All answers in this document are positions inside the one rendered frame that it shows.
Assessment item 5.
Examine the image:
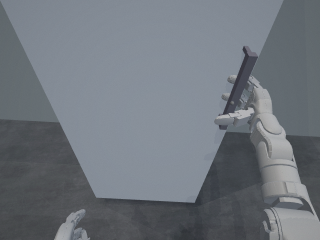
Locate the fridge door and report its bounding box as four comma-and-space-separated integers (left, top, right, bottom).
0, 0, 284, 203

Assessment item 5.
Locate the right robot hand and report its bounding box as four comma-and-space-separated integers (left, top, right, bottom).
214, 75, 273, 127

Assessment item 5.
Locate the handle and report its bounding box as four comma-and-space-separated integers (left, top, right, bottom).
218, 46, 258, 130

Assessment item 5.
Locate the left robot hand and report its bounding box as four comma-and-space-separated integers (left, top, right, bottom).
54, 209, 90, 240

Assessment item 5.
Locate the robot right upper arm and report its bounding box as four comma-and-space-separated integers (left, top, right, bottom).
260, 207, 320, 240

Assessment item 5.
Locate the right robot forearm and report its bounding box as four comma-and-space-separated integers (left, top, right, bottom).
249, 113, 320, 225

